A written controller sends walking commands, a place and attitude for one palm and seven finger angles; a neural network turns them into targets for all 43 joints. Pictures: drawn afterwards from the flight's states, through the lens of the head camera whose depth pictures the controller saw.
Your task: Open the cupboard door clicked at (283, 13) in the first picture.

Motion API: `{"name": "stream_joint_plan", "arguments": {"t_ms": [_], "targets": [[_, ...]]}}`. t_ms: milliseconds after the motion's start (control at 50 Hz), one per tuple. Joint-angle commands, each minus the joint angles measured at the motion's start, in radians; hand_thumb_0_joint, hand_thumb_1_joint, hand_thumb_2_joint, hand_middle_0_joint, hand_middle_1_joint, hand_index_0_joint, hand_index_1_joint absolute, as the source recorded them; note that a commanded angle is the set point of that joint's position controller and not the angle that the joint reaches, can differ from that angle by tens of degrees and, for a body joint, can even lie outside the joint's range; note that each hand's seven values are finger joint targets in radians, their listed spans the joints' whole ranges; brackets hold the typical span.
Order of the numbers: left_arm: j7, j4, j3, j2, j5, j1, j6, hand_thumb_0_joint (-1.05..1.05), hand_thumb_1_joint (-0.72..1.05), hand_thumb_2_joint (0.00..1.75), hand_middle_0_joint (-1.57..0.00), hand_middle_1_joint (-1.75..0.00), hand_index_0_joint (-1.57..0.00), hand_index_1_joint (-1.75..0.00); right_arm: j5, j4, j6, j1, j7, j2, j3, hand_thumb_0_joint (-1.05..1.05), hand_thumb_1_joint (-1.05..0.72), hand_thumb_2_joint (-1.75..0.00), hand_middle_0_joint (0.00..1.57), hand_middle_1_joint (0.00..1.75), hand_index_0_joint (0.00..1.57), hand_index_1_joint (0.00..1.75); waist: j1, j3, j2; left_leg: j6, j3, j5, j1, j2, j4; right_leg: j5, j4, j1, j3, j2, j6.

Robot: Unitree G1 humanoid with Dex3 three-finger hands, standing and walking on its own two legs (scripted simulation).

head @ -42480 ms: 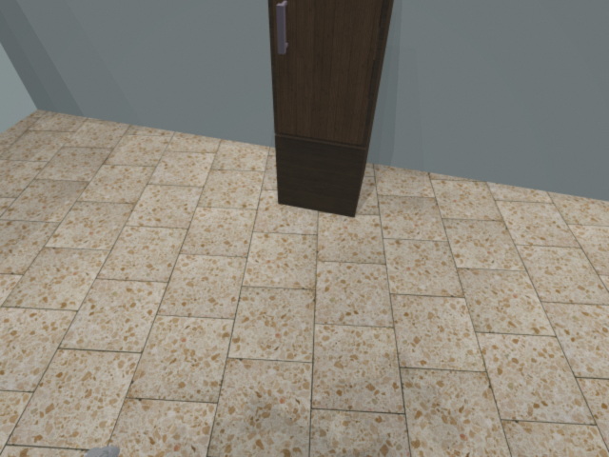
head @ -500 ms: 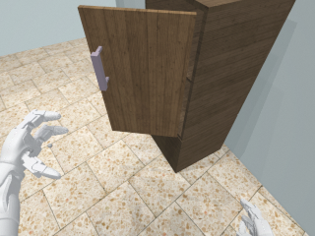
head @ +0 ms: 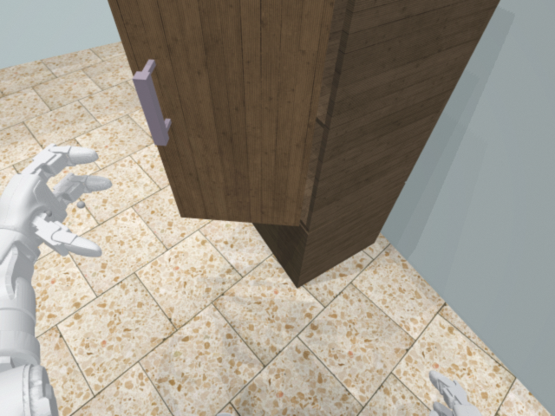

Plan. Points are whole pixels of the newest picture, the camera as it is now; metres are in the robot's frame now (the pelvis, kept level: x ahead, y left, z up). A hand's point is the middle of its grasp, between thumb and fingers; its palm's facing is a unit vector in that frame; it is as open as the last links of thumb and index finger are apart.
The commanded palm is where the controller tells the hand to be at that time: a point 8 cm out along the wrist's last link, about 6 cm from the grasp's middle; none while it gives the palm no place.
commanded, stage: move the hooked fingers beside the handle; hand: left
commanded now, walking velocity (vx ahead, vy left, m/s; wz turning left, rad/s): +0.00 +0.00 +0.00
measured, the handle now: (156, 104) +0.61 +0.24 +0.09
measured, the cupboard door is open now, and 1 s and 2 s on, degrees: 54 54 54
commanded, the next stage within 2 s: slide the fingers in behind the handle in 1.96 s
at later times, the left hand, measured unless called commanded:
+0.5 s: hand (94, 163) +0.45 +0.29 +0.10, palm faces -0.06 -1.00 +0.01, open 14.0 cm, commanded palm +0.44 +0.34 +0.10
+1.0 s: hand (107, 124) +0.53 +0.29 +0.11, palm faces -0.05 -1.00 +0.01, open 14.0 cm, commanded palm +0.52 +0.34 +0.09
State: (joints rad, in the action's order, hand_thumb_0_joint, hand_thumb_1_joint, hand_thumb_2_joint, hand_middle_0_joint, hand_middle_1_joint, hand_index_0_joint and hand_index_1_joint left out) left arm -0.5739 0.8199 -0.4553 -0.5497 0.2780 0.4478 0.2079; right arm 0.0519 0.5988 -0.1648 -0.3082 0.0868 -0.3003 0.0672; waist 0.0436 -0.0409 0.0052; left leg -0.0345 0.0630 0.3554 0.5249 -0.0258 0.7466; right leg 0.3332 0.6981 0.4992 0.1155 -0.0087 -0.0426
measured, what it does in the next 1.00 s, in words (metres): stands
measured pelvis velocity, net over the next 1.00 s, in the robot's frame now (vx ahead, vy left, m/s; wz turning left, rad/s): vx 0.01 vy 0.02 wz -0.04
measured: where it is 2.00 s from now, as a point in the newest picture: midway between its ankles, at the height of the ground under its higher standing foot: outside the picture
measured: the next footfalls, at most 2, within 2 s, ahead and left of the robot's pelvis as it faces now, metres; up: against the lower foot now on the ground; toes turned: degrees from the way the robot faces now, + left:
none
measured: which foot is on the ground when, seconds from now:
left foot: down 0.00-1.00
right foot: down 0.00-1.00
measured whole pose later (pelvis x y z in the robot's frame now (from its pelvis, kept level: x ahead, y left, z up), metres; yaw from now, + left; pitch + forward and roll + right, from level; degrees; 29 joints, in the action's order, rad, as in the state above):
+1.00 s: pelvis +0.01 +0.02 -0.02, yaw -2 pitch +20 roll -4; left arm -0.56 1.34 -0.53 -0.87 0.09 1.03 0.27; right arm 0.01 0.62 0.07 -0.45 0.06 -0.31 0.08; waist 0.21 -0.06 0.01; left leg -0.06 0.07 0.41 0.82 -0.05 0.88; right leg 0.34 0.76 0.77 0.11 -0.03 -0.02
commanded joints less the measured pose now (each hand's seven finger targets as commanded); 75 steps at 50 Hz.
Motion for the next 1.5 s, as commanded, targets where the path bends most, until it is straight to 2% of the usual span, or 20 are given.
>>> {"name": "stream_joint_plan", "arguments": {"t_ms": [0, 60, 160, 220, 260, 320, 380, 440, 480, 540, 600, 800, 860, 920, 1100, 1140, 1240, 1300, 1360, 1480], "targets": [[-0.008, -0.174, -0.063, -0.319, 0.028, 0.402, 0.095, 0.00, -0.50, 0.30, -0.30, -1.20, -0.30, -1.20, -0.001, -0.113, -0.027, -0.036, 0.004, -0.164, -0.071, 0.00, -0.90, -0.90, 0.20, 0.30, 0.20, 0.30, -0.003, -0.322, 0.091, 0.001, -0.087, -0.275, -0.134, 0.023, -0.083, -0.278, -0.059, -0.125, -0.107, -0.011, 0.007], [-0.007, -0.155, -0.073, -0.340, 0.016, 0.413, 0.104, 0.00, -0.50, 0.30, -0.30, -1.20, -0.30, -1.20, -0.001, -0.104, -0.011, -0.062, 0.001, -0.169, -0.079, 0.00, -0.90, -0.90, 0.20, 0.30, 0.20, 0.30, 0.000, -0.354, 0.107, 0.000, -0.090, -0.297, -0.150, 0.019, -0.084, -0.290, -0.058, -0.111, -0.100, -0.011, 0.010], [0.000, -0.054, -0.085, -0.373, 0.002, 0.474, 0.099, 0.00, -0.50, 0.30, -0.30, -1.20, -0.30, -1.20, -0.003, -0.089, 0.020, -0.093, -0.004, -0.179, -0.081, 0.00, -0.90, -0.90, 0.20, 0.30, 0.20, 0.30, 0.019, -0.308, 0.057, -0.004, -0.091, -0.259, -0.103, 0.014, -0.085, -0.259, -0.062, -0.076, -0.098, -0.014, 0.015], [0.000, -0.034, -0.100, -0.426, -0.015, 0.558, 0.123, 0.00, -0.50, 0.30, -0.30, -1.20, -0.30, -1.20, -0.006, -0.083, 0.038, -0.108, -0.002, -0.183, -0.080, 0.00, -0.90, -0.90, 0.20, 0.30, 0.20, 0.30, 0.025, -0.341, 0.105, -0.003, -0.091, -0.264, -0.106, 0.015, -0.074, -0.258, -0.051, -0.070, -0.103, -0.015, 0.013], [0.000, -0.017, -0.068, -0.394, -0.028, 0.588, 0.142, 0.00, -0.50, 0.30, -0.30, -1.20, -0.30, -1.20, -0.009, -0.078, 0.044, -0.122, -0.004, -0.180, -0.081, 0.00, -0.90, -0.90, 0.20, 0.30, 0.20, 0.30, 0.034, -0.360, 0.141, 0.002, -0.101, -0.288, -0.147, 0.010, -0.070, -0.246, -0.045, -0.029, -0.093, -0.020, 0.010], [-0.006, 0.012, -0.089, -0.428, -0.026, 0.628, 0.161, 0.00, -0.50, 0.30, -0.30, -1.20, -0.30, -1.20, -0.013, -0.067, 0.058, -0.140, -0.006, -0.188, -0.083, 0.00, -0.90, -0.90, 0.20, 0.30, 0.20, 0.30, 0.038, -0.395, 0.137, 0.007, -0.111, -0.342, -0.177, 0.004, -0.056, -0.270, -0.035, -0.015, -0.091, -0.025, 0.010], [-0.011, 0.111, -0.066, -0.418, -0.043, 0.660, 0.144, 0.00, -0.50, 0.30, -0.30, -1.20, -0.30, -1.20, -0.014, -0.056, 0.076, -0.151, -0.006, -0.191, -0.081, 0.00, -0.90, -0.90, 0.20, 0.30, 0.20, 0.30, 0.058, -0.336, 0.108, 0.001, -0.109, -0.281, -0.119, 0.003, -0.055, -0.229, -0.041, 0.019, -0.088, -0.022, 0.015], [-0.011, 0.132, -0.042, -0.421, -0.057, 0.718, 0.140, 0.00, -0.50, 0.30, -0.30, -1.20, -0.30, -1.20, -0.017, -0.055, 0.093, -0.169, -0.007, -0.196, -0.078, 0.00, -0.90, -0.90, 0.20, 0.30, 0.20, 0.30, 0.076, -0.361, 0.129, 0.003, -0.115, -0.317, -0.142, -0.001, -0.042, -0.238, -0.030, 0.058, -0.085, -0.025, 0.016], [0.001, 0.183, -0.067, -0.472, -0.075, 0.760, 0.139, 0.00, -0.50, 0.30, -0.30, -1.20, -0.30, -1.20, -0.019, -0.046, 0.103, -0.184, -0.005, -0.204, -0.077, 0.00, -0.90, -0.90, 0.20, 0.30, 0.20, 0.30, 0.086, -0.335, 0.105, 0.001, -0.122, -0.273, -0.099, -0.004, -0.039, -0.201, -0.029, 0.077, -0.084, -0.026, 0.016], [0.006, 0.162, -0.059, -0.481, -0.088, 0.823, 0.158, 0.00, -0.50, 0.30, -0.30, -1.20, -0.30, -1.20, -0.026, -0.043, 0.116, -0.203, -0.007, -0.203, -0.077, 0.00, -0.90, -0.90, 0.20, 0.30, 0.20, 0.30, 0.091, -0.420, 0.181, 0.013, -0.133, -0.341, -0.169, -0.009, -0.020, -0.215, -0.011, 0.107, -0.081, -0.029, 0.014], [0.010, 0.202, -0.050, -0.483, -0.093, 0.883, 0.161, 0.00, -0.50, 0.30, -0.30, -1.20, -0.30, -1.20, -0.029, -0.027, 0.132, -0.226, -0.006, -0.209, -0.077, 0.00, -0.90, -0.90, 0.20, 0.30, 0.20, 0.30, 0.112, -0.422, 0.155, 0.015, -0.147, -0.380, -0.177, -0.015, -0.003, -0.221, -0.002, 0.140, -0.076, -0.036, 0.014], [0.021, 0.261, -0.122, -0.631, -0.141, 0.920, 0.138, 0.00, -0.50, 0.30, -0.30, -1.20, -0.30, -1.20, -0.040, -0.034, 0.195, -0.282, -0.013, -0.220, -0.073, 0.00, -0.90, -0.90, 0.20, 0.30, 0.20, 0.30, 0.111, -0.476, 0.191, 0.015, -0.141, -0.453, -0.140, -0.017, 0.034, -0.274, 0.017, 0.131, -0.077, -0.044, 0.016], [0.018, 0.274, -0.070, -0.581, -0.151, 0.974, 0.135, 0.00, -0.50, 0.30, -0.30, -1.20, -0.30, -1.20, -0.043, -0.021, 0.210, -0.297, -0.019, -0.216, -0.072, 0.00, -0.90, -0.90, 0.20, 0.30, 0.20, 0.30, 0.147, -0.449, 0.210, 0.016, -0.146, -0.449, -0.158, -0.026, 0.041, -0.252, 0.006, 0.190, -0.073, -0.047, 0.022], [0.011, 0.301, -0.111, -0.653, -0.155, 0.999, 0.126, 0.00, -0.50, 0.30, -0.30, -1.20, -0.30, -1.20, -0.044, -0.018, 0.222, -0.315, -0.014, -0.226, -0.068, 0.00, -0.90, -0.90, 0.20, 0.30, 0.20, 0.30, 0.148, -0.483, 0.201, 0.013, -0.145, -0.467, -0.137, -0.025, 0.053, -0.279, 0.014, 0.168, -0.076, -0.051, 0.022], [0.011, 0.374, -0.081, -0.695, -0.196, 1.106, 0.095, 0.00, -0.50, 0.30, -0.30, -1.20, -0.30, -1.20, -0.048, -0.010, 0.244, -0.348, -0.009, -0.227, -0.050, 0.00, -0.90, -0.90, 0.20, 0.30, 0.20, 0.30, 0.196, -0.436, 0.236, 0.005, -0.147, -0.422, -0.081, -0.030, 0.082, -0.247, 0.016, 0.228, -0.072, -0.057, 0.024], [0.014, 0.379, -0.097, -0.746, -0.215, 1.126, 0.093, 0.00, -0.50, 0.30, -0.30, -1.20, -0.30, -1.20, -0.051, -0.008, 0.248, -0.361, -0.004, -0.231, -0.045, 0.00, -0.90, -0.90, 0.20, 0.30, 0.20, 0.30, 0.200, -0.479, 0.243, 0.004, -0.150, -0.442, -0.076, -0.033, 0.100, -0.257, 0.028, 0.224, -0.073, -0.057, 0.027], [0.003, 0.373, -0.082, -0.712, -0.212, 1.096, 0.083, 0.00, -0.50, 0.30, -0.30, -1.20, -0.30, -1.20, -0.054, -0.010, 0.259, -0.379, -0.014, -0.226, -0.048, 0.00, -0.90, -0.90, 0.20, 0.30, 0.20, 0.30, 0.202, -0.515, 0.277, 0.016, -0.161, -0.530, -0.130, -0.043, 0.116, -0.280, 0.040, 0.266, -0.061, -0.064, 0.028], [0.004, 0.359, -0.104, -0.734, -0.210, 1.087, 0.076, 0.00, -0.50, 0.30, -0.30, -1.20, -0.30, -1.20, -0.055, -0.018, 0.263, -0.385, -0.016, -0.227, -0.048, 0.00, -0.90, -0.90, 0.20, 0.30, 0.20, 0.30, 0.193, -0.517, 0.283, 0.016, -0.162, -0.543, -0.120, -0.041, 0.117, -0.285, 0.047, 0.262, -0.055, -0.066, 0.024], [0.012, 0.291, -0.148, -0.786, -0.219, 1.090, 0.087, 0.00, -0.50, 0.30, -0.30, -1.20, -0.30, -1.20, -0.061, -0.020, 0.268, -0.395, -0.024, -0.228, -0.056, 0.00, -0.90, -0.90, 0.20, 0.30, 0.20, 0.30, 0.177, -0.596, 0.308, 0.020, -0.163, -0.607, -0.157, -0.043, 0.132, -0.326, 0.054, 0.232, -0.059, -0.069, 0.026], [0.013, 0.283, -0.141, -0.748, -0.208, 1.047, 0.076, 0.00, -0.50, 0.30, -0.30, -1.20, -0.30, -1.20, -0.061, -0.016, 0.278, -0.394, -0.040, -0.222, -0.061, 0.00, -0.90, -0.90, 0.20, 0.30, 0.20, 0.30, 0.176, -0.555, 0.312, 0.025, -0.166, -0.661, -0.182, -0.047, 0.130, -0.339, 0.041, 0.249, -0.050, -0.076, 0.027]]}}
